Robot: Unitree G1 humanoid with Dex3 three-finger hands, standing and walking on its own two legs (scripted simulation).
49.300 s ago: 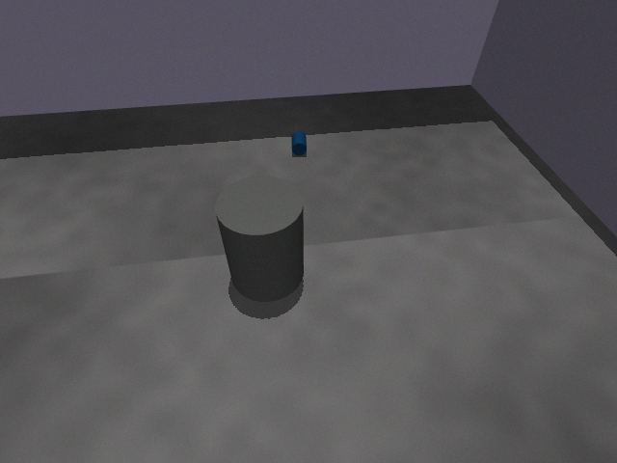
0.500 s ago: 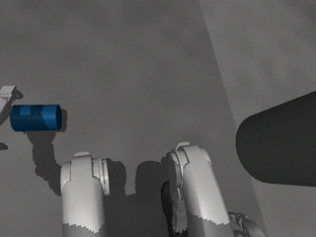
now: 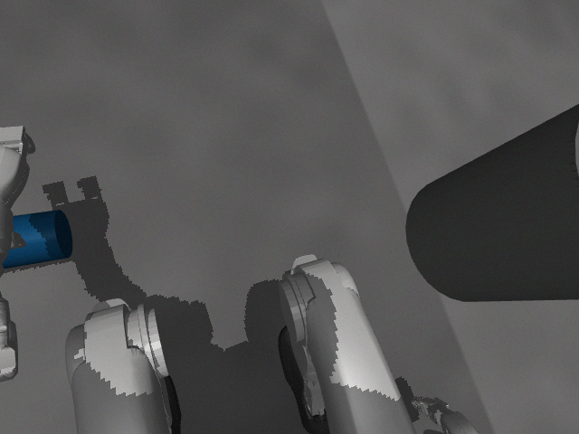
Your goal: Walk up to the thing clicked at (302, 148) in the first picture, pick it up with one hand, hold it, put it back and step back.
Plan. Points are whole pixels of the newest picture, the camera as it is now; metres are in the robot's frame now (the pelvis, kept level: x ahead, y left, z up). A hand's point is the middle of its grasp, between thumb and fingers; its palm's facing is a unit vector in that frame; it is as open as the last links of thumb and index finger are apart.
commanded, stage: approach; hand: left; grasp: from above
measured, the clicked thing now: (22, 240) +0.45 +0.32 -0.29
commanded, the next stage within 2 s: rest palm in 0.80 s
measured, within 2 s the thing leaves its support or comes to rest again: neither
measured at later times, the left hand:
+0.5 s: hand out of the picture +0.42 +0.34 -0.17, palm faces -0.40 -0.06 -0.92, open 13.9 cm
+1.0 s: hand out of the picture +0.42 +0.33 -0.19, palm faces -0.51 -0.08 -0.86, open 13.3 cm
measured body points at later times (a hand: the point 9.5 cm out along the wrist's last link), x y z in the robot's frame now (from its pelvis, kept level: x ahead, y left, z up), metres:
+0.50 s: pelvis -0.01 +0.01 -0.01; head +0.21 +0.12 +0.37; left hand +0.43 +0.34 -0.12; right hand +0.12 -0.27 -0.10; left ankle +0.07 +0.14 -0.30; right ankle +0.10 -0.13 -0.30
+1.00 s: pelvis -0.01 +0.01 +0.00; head +0.24 +0.10 +0.36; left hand +0.44 +0.33 -0.14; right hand +0.03 -0.26 -0.09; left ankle +0.07 +0.14 -0.30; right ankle +0.10 -0.13 -0.30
